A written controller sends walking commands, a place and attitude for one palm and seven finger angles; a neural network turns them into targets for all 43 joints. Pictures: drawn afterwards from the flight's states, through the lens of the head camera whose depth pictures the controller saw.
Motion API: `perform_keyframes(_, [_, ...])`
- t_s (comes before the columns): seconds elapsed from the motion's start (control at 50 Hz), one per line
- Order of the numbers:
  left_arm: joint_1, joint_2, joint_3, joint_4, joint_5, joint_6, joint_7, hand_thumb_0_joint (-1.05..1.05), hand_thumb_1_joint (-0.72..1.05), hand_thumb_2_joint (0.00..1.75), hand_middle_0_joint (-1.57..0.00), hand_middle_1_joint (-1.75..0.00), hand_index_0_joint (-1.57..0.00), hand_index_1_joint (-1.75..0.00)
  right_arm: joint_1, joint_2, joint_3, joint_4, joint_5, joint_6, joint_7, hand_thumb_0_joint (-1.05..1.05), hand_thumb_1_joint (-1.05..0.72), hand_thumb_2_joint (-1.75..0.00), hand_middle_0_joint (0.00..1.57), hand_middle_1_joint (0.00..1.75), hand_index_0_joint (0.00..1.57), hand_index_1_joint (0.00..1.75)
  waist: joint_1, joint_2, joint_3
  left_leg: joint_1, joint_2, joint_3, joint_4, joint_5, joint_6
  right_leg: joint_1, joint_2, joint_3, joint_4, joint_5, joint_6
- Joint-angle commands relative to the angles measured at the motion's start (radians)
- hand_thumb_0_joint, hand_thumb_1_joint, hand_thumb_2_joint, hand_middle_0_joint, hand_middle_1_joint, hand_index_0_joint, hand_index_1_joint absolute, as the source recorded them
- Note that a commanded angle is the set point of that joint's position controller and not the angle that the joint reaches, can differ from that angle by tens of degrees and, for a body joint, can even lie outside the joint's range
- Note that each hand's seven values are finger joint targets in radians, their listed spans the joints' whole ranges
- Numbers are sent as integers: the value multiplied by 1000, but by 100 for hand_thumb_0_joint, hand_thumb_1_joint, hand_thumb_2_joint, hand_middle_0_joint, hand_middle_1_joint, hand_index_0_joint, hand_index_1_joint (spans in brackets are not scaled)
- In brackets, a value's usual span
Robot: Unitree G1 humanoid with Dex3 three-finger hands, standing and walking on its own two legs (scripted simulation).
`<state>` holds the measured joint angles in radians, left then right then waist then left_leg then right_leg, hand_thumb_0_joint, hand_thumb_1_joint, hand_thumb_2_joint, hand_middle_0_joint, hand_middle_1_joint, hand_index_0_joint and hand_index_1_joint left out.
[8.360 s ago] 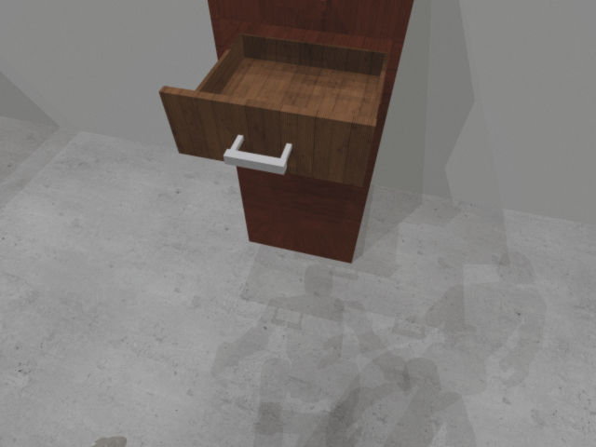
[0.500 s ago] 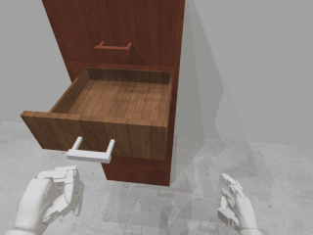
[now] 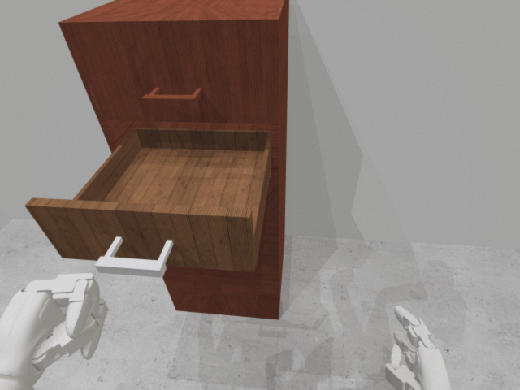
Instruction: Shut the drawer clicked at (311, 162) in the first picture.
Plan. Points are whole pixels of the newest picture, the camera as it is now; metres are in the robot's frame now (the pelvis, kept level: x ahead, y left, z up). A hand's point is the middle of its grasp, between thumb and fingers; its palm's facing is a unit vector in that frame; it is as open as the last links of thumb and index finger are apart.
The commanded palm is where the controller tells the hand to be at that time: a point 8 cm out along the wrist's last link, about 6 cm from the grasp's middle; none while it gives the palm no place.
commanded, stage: raise the hand and make a fist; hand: left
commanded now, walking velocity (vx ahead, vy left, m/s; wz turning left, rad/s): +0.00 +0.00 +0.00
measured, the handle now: (136, 255) +0.31 +0.26 +0.06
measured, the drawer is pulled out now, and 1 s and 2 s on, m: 0.30 0.30 0.30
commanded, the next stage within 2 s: bring the fist close to the handle in 0.08 s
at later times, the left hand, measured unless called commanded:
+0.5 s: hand (105, 315) +0.17 +0.22 +0.12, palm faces +0.06 -0.99 -0.09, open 3.2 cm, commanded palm +0.12 +0.27 +0.13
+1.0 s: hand (122, 318) +0.19 +0.22 +0.08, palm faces +0.05 -1.00 -0.05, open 3.2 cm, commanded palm +0.16 +0.28 +0.08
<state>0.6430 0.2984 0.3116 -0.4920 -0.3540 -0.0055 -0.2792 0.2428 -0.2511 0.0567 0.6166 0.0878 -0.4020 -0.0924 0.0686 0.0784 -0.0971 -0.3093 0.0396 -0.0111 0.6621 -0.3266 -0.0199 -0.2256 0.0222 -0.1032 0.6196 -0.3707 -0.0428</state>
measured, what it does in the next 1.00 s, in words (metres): stands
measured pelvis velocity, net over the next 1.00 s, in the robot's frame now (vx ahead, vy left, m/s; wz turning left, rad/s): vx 0.00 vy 0.03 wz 0.00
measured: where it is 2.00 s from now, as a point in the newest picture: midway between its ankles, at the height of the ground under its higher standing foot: outside the picture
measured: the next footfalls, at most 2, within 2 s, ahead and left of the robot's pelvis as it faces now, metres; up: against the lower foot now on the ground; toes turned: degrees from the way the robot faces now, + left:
none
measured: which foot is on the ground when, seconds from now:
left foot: down 0.00-1.00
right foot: down 0.00-1.00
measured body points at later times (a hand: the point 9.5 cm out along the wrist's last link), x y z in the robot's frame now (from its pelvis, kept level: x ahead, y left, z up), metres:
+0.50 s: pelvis +0.01 +0.00 +0.00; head -0.02 -0.02 +0.45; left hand +0.16 +0.27 +0.13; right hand +0.21 -0.22 -0.05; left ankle +0.02 +0.13 -0.72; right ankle -0.02 -0.09 -0.72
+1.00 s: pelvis +0.00 +0.03 -0.01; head +0.00 +0.02 +0.44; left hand +0.18 +0.27 +0.08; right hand +0.18 -0.20 -0.08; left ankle +0.02 +0.13 -0.72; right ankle -0.02 -0.09 -0.72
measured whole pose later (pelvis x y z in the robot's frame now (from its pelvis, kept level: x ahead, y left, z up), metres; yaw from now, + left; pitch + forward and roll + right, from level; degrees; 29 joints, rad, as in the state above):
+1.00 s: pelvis +0.00 +0.03 -0.01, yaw +0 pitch +4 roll -1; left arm 0.50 0.21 0.20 -0.21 -0.28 -0.21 -0.26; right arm 0.23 -0.23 0.03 0.62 0.04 -0.32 -0.06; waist 0.02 0.04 -0.08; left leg -0.48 0.00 0.00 0.78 -0.37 0.02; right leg -0.40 -0.02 -0.09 0.74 -0.41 0.00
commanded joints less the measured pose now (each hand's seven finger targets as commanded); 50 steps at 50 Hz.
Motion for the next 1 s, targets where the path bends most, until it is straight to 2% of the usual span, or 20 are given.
perform_keyframes(0.0, [-50,150,128,-166,-45,-96,-20,0,90,90,-140,-160,-140,-160,-174,-83,-38,-181,4,-100,-9,0,-90,-90,20,30,20,30,6,-67,25,48,-40,-13,-62,121,42,-93,-34,119,-176,177,60])
perform_keyframes(0.04, [-49,168,159,-118,-51,-93,-34,0,90,90,-140,-160,-140,-160,-174,-85,-40,-167,5,-102,-15,0,-90,-90,20,30,20,30,6,-74,51,36,-38,-16,-56,121,40,-96,-42,143,-195,191,70])
perform_keyframes(0.06, [-67,185,182,-99,-57,-93,-41,0,90,90,-140,-160,-140,-160,-174,-86,-41,-163,7,-102,-19,0,-90,-90,20,30,20,30,6,-106,50,31,-38,-19,-57,116,40,-92,-43,149,-199,186,75])
perform_keyframes(0.12, [-92,196,199,-85,-65,-95,-62,0,90,90,-140,-160,-140,-160,-188,-89,-38,-158,9,-113,-27,0,-90,-90,20,30,20,30,9,-62,57,41,-37,-19,-49,118,40,-92,-51,174,-215,177,83])
perform_keyframes(0.22, [-150,162,152,-32,-72,-108,-91,0,90,90,-140,-160,-140,-160,-173,-105,-38,-144,2,-130,-32,0,-90,-90,20,30,20,30,-7,-70,59,54,-38,-25,-49,121,43,-101,-54,177,-210,195,87])
perform_keyframes(0.28, [-171,155,129,0,-55,-114,-96,0,90,90,-140,-160,-140,-160,-161,-106,-44,-142,-1,-127,-27,0,-90,-90,20,30,20,30,-11,-96,51,44,-41,-22,-65,130,46,-102,-40,142,-183,207,77])
perform_keyframes(0.38, [-165,142,114,-17,-23,-138,-71,0,90,90,-140,-160,-140,-160,-152,-98,-52,-148,-13,-117,-13,0,-90,-90,20,30,20,30,-5,-45,-10,60,-47,-11,-69,183,48,-84,-32,98,-130,279,57])
perform_keyframes(0.42, [-149,137,113,-24,-12,-149,-54,0,90,90,-140,-160,-140,-160,-159,-96,-54,-144,-20,-108,-6,0,-90,-90,20,30,20,30,2,-45,-22,55,-49,-9,-68,202,49,-76,-23,76,-115,296,48])
perform_keyframes(0.48, [-150,101,81,-6,-9,-158,-46,0,90,90,-140,-160,-140,-160,-146,-93,-58,-150,-22,-90,0,0,-90,-90,20,30,20,30,-7,-37,-26,52,-50,-6,-68,214,47,-91,-18,54,-90,312,45])
perform_keyframes(0.52, [-131,117,100,17,0,-164,-34,0,90,90,-140,-160,-140,-160,-152,-95,-65,-140,-25,-76,0,0,-90,-90,20,30,20,30,-4,-57,-24,41,-46,-8,-64,220,48,-92,-13,50,-88,311,41])
perform_keyframes(0.56, [-120,80,54,1,5,-172,-34,0,90,90,-140,-160,-140,-160,-140,-92,-66,-153,-26,-66,7,0,-90,-90,20,30,20,30,-12,-46,-44,42,-48,-7,-62,231,47,-101,-12,38,-68,318,39])
perform_keyframes(0.62, [-150,80,40,18,16,-188,-25,0,90,90,-140,-160,-140,-160,-140,-99,-66,-143,-32,-51,8,0,-90,-90,20,30,20,30,-24,-41,-23,23,-44,-12,-53,209,46,-126,-9,36,-63,277,36])
perform_keyframes(0.66, [-188,52,-4,9,22,-205,-22,0,90,90,-140,-160,-140,-160,-127,-101,-68,-150,-33,-44,9,0,-90,-90,20,30,20,30,-39,-45,-18,16,-44,-17,-53,179,45,-153,-8,28,-51,234,36])
perform_keyframes(0.78, [-185,55,-6,44,44,-240,5,0,90,90,-140,-160,-140,-160,-119,-101,-75,-149,-39,-21,17,0,-90,-90,20,30,20,30,-42,-34,-61,-9,-42,-24,-32,174,41,-170,-12,22,-15,207,32])
perform_keyframes(0.82, [-180,65,11,82,47,-245,14,0,90,90,-140,-160,-140,-160,-124,-102,-79,-142,-42,-6,16,0,-90,-90,20,30,20,30,-40,-67,-47,-34,-40,-27,-28,163,41,-174,-10,22,-12,193,31])
perform_keyframes(0.84, [-173,39,-17,67,50,-250,13,0,90,90,-140,-160,-140,-160,-122,-100,-78,-152,-42,-1,20,0,-90,-90,20,30,20,30,-39,-35,-56,-29,-40,-25,-27,171,40,-180,-11,19,-2,196,29])
perform_keyframes(0.88, [-182,37,-28,59,49,-259,16,0,90,90,-140,-160,-140,-160,-116,-100,-81,-160,-42,4,24,0,-90,-90,20,30,20,30,-46,-26,-75,-30,-39,-28,-16,173,38,-191,-12,17,11,194,29])
perform_keyframes(0.92, [-190,31,-38,81,54,-268,26,0,90,90,-140,-160,-140,-160,-117,-103,-79,-156,-47,16,26,0,-90,-90,20,30,20,30,-52,-55,-62,-56,-38,-33,-8,163,40,-201,-10,16,18,181,29])
perform_keyframes(0.96, [-215,16,-66,73,58,-281,29,0,90,90,-140,-160,-140,-160,-109,-105,-80,-165,-48,23,28,0,-90,-90,20,30,20,30,-60,-27,-63,-63,-40,-32,1,141,39,-228,-11,17,31,157,30])
perform_keyframes(0.98, [-237,30,-56,98,60,-284,34,0,90,90,-140,-160,-140,-160,-105,-107,-80,-163,-48,29,27,0,-90,-90,20,30,20,30,-67,-44,-52,-80,-37,-38,4,119,37,-243,-11,15,35,134,31])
